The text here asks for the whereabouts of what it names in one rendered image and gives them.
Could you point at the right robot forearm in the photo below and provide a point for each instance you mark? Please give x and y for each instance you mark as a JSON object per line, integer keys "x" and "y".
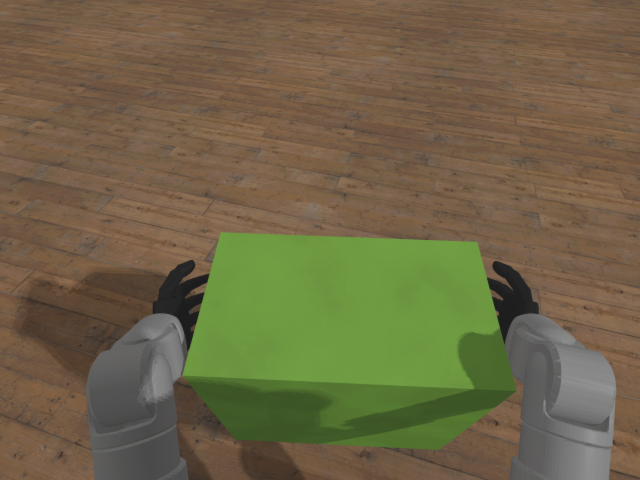
{"x": 568, "y": 403}

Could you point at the left robot hand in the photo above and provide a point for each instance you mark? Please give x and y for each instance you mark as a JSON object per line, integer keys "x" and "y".
{"x": 171, "y": 299}

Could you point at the right robot hand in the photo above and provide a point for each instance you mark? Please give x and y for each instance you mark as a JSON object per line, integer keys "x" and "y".
{"x": 515, "y": 303}

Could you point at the carton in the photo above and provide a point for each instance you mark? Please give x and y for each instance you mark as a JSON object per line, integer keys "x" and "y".
{"x": 348, "y": 341}

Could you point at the left robot forearm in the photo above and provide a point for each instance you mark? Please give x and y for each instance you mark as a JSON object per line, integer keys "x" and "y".
{"x": 131, "y": 405}

